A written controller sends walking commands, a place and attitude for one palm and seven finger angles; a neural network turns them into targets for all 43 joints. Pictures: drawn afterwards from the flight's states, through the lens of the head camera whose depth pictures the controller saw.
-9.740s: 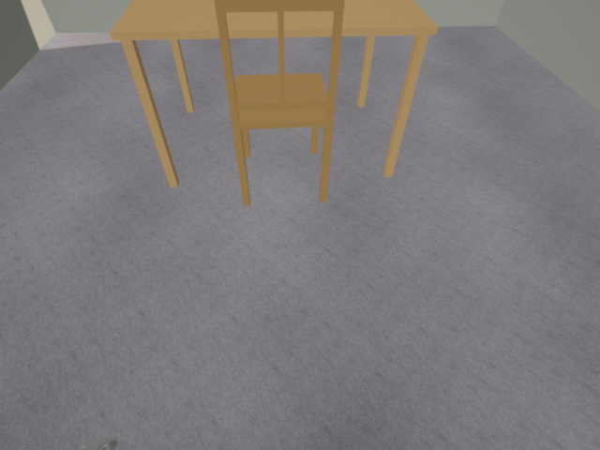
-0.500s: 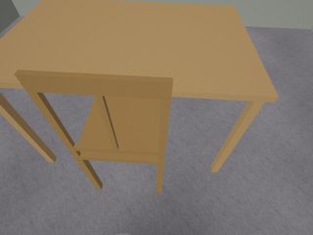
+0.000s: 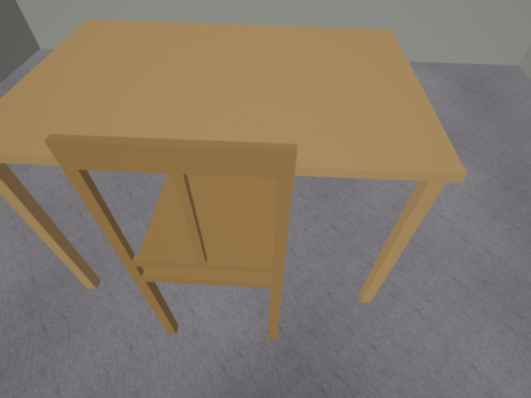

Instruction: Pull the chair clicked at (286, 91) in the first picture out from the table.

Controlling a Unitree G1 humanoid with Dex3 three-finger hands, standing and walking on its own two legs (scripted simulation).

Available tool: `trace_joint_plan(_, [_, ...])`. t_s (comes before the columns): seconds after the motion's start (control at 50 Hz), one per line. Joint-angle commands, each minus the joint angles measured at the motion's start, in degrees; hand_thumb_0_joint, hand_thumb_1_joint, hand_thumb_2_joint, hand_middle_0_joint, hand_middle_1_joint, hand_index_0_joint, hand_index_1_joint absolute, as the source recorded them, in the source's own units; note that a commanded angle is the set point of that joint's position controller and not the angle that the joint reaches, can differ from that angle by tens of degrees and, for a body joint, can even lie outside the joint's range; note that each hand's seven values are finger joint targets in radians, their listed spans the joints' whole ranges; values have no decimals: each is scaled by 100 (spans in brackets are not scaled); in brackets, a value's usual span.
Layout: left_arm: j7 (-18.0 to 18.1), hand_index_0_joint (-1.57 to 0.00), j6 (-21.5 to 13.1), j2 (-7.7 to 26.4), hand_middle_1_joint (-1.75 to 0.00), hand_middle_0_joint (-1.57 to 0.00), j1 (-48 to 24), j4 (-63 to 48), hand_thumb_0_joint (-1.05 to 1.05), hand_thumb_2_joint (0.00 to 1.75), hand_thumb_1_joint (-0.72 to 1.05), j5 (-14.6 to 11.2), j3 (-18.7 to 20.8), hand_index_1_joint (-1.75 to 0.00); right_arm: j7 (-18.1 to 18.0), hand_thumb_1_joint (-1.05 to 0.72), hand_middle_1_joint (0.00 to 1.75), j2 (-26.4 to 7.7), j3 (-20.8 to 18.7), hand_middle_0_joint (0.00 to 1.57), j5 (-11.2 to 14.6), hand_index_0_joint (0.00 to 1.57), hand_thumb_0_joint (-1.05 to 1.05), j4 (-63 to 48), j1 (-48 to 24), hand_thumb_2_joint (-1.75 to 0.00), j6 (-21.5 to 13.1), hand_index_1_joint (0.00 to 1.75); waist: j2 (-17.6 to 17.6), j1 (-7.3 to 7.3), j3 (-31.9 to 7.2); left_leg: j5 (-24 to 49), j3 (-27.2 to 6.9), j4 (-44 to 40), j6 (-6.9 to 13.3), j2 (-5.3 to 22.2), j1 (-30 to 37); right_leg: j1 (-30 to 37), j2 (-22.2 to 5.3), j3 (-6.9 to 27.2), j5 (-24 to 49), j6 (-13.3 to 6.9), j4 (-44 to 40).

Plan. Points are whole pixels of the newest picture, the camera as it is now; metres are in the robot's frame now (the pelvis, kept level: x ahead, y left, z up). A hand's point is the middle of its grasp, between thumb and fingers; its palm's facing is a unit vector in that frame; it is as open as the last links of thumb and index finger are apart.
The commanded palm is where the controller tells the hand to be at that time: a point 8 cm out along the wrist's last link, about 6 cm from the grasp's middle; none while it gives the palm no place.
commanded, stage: look again from close up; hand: left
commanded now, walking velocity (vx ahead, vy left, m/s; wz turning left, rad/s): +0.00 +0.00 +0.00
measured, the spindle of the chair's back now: (192, 223) +0.46 +0.19 -0.08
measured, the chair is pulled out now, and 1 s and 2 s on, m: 0.00 0.00 0.00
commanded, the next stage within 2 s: raise the hand toward the chair's back in 0.82 s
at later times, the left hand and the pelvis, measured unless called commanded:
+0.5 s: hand out of the picture +0.05 +0.20 -0.17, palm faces +0.00 -0.98 -0.22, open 7.4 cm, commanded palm none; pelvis +0.02 +0.02 +0.00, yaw +0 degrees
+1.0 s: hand out of the picture +0.08 +0.20 -0.14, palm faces +0.16 -0.97 -0.20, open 7.4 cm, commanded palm +0.13 +0.24 -0.07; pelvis +0.02 +0.01 +0.00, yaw +0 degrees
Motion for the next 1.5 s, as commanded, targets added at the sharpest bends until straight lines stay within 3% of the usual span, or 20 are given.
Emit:
trace_joint_plan(0.0, [40, -20, -162, 867, -30, -20, -64, -543, 0, 90, 90, -30, 172, -30, -13, -90, 30, -349, -51, 20, -30, 20, 0, -446, 414, -90, -189, 30, 292, -209, 110, -123, -476, -152, 45, 212, 309, -956, -664, 681, -431, -376, -434])
trace_joint_plan(0.06, [21, -20, -105, 751, -30, -20, 65, -531, 0, 90, 90, -34, 144, -30, -40, -90, 30, -409, -31, 20, -17, 20, 0, -469, 415, -90, -214, 30, -154, -55, 300, -99, -641, -357, 160, 293, -27, -695, -525, 494, -216, -284, -250])
trace_joint_plan(0.24, [22, -20, -37, 753, -30, -20, 4, -580, 0, 90, 90, -46, 182, -30, -80, -90, 30, -432, -19, 20, -5, 20, 0, -259, 507, -90, -286, 30, -31, 51, 208, 327, -739, -615, 249, 400, 59, -363, -484, 298, 241, -160, -62])
trace_joint_plan(0.88, [8, -20, -73, 801, -30, -20, 198, -78, 0, 90, 90, -35, 109, -30, -112, -90, 30, -534, 7, 20, 45, 20, 0, 144, 65, -90, -290, 30, -193, 17, 78, 1000, -494, -754, 188, 373, 939, -302, -679, 465, 1050, -38, -521])
trace_joint_plan(0.9, [202, -20, -175, 764, -30, -20, 443, -34, 0, 90, 90, 76, 90, -30, -85, -90, 30, -642, -14, 20, 56, 20, 0, -263, -109, -90, -313, 30, -202, 60, 279, 2207, -463, 416, 58, 492, 611, -559, -822, 710, 2484, 20, -553])
trace_joint_plan(0.92, [194, -20, -1266, 1962, -30, -20, -3603, -8863, 0, 89, 88, -1095, 701, -30, -307, -90, 30, -1453, -203, 20, 320, 20, 0, -2146, 339, -90, -1018, 30, 765, -645, -2498, 2479, -460, -222, 78, -30, 2286, -342, -260, -121, 2377, -109, 257])
trace_joint_plan(0.94, [493, -20, -1125, 2218, -29, -20, -2740, -8356, 0, 88, 85, -782, 1028, -29, -576, -90, 30, -832, 27, 20, 311, 20, 0, -1783, -249, -90, -1438, 30, 883, -292, -2261, 2465, -286, -262, 81, 301, 2555, -788, -117, -191, 932, -56, 566])
trace_joint_plan(0.96, [493, -19, -416, 584, -29, -19, -2, -6973, 0, 87, 83, -762, 154, -29, -475, -90, 30, -766, -90, 20, 289, 20, 0, -2020, -66, -90, -1794, 30, 1117, -200, -1715, 2376, -568, -566, 72, 323, 2205, -1370, 12, -305, 86, -96, 1020])
trace_joint_plan(0.98, [413, -19, -243, -54, -29, -19, 299, -6438, 0, 86, 81, -1034, -186, -29, -430, -90, 30, -796, -101, 20, 388, 20, 0, -1848, -5, -90, -1836, 30, 628, -301, -940, 1977, -646, -386, 30, 144, 1402, -1564, -111, -333, -85, -48, 1071])
trace_joint_plan(1.0, [309, -19, -491, 233, -28, -19, -264, -6760, 0, 85, 78, -1112, 114, -28, -413, -90, 30, -971, -205, 20, 346, 20, 0, -2141, -95, -90, -1834, 30, 403, -313, -499, 1180, -722, -77, -8, 76, 804, -1711, -124, -394, -38, -31, 805])
trace_joint_plan(1.04, [-6, -18, -1113, 599, -27, -18, 238, -5772, 0, 83, 74, -1038, 798, -27, -352, -90, 30, -1093, -315, 20, 175, 20, 0, -2387, -217, -90, -1748, 30, -599, -333, -254, 220, -592, 662, -8, -154, -339, -2204, -80, -529, 127, -57, 717])
trace_joint_plan(1.08, [-689, -18, -1992, 24, -27, -18, 1258, -4850, 0, 81, 69, -1215, 723, -27, -216, -90, 30, -1004, -372, 20, 60, 20, 0, -2686, -533, -90, -1666, 30, -1590, 57, -496, 143, -489, 1364, -96, -127, -1341, -2897, 21, -596, 70, -71, 1613])
trace_joint_plan(1.12, [-1516, -17, -2937, 141, -26, -17, 1552, -4862, 0, 79, 64, -1411, 900, -26, -40, -90, 30, -1003, -469, 20, 64, 20, 0, -3035, -789, -90, -1634, 30, -1382, 298, -917, -128, -367, 1931, -151, -175, -2104, -3194, -21, -401, -20, -116, 2244])
trace_joint_plan(1.16, [-2169, -17, -3400, 698, -25, -17, 1488, -4666, 0, 77, 60, -1453, 1304, -25, 103, -90, 30, -1044, -540, 20, 177, 20, 0, -3410, -921, -90, -1610, 30, -571, 381, -1259, -222, -237, 2398, -135, -237, -2432, -3230, -119, -104, 17, -179, 2575])
trace_joint_plan(1.24, [-2220, -16, -2963, 1287, -24, -16, 507, -5775, 0, 73, 50, -1856, 1868, -24, -61, -90, 30, -1030, -478, 20, 295, 20, 0, -3989, -976, -90, -1392, 30, -253, 349, -1638, -1147, -114, 2820, -11, -313, -3011, -3387, -185, 513, -1499, -62, 2325])
trace_joint_plan(1.32, [-1638, -15, -3535, 1364, -22, -15, -695, -8012, 0, 69, 41, -1738, 1610, -22, -256, -90, 30, -864, -420, 20, 174, 20, 0, -4016, -618, -90, -1501, 30, 524, -33, -2169, -1067, -300, 3151, 123, -113, -2587, -3917, -81, 519, -1644, -115, 2534])
trace_joint_plan(1.34, [-1596, -15, -3662, 1405, -22, -15, -1099, -8239, 0, 68, 39, -1669, 1420, -22, -303, -90, 30, -895, -376, 20, 143, 20, 0, -3920, -510, -90, -1525, 30, 344, -257, -2063, -1135, -375, 3285, 151, -77, -2729, -4118, -34, 515, -1664, -95, 2601])
trace_joint_plan(1.4, [-1842, -14, -3776, 1213, -21, -14, -890, -7787, 0, 65, 32, -1652, 1035, -21, -408, -90, 30, -938, -309, 20, 160, 20, 0, -3653, -425, -90, -1678, 30, 443, -433, -1813, -1159, -477, 3536, 161, -28, -2955, -4450, -9, 536, -1614, -108, 2675])
trace_joint_plan(1.44, [-2151, -14, -3453, 1234, -20, -14, -730, -7275, 0, 63, 27, -1714, 955, -20, -440, -90, 30, -1010, -275, 20, 214, 20, 0, -3562, -395, -90, -1730, 30, 317, -471, -1708, -1223, -517, 3556, 181, -21, -3099, -4437, -1, 573, -1629, -73, 2597])
trace_joint_plan(1.48, [-2342, -13, -2977, 1359, -19, -13, -481, -6870, 0, 61, 22, -1805, 1189, -19, -481, -90, 30, -1029, -280, 20, 267, 20, 0, -3564, -401, -90, -1701, 30, 56, -311, -1847, -1187, -492, 3504, 180, -61, -3244, -4090, -58, 665, -1690, -27, 2440])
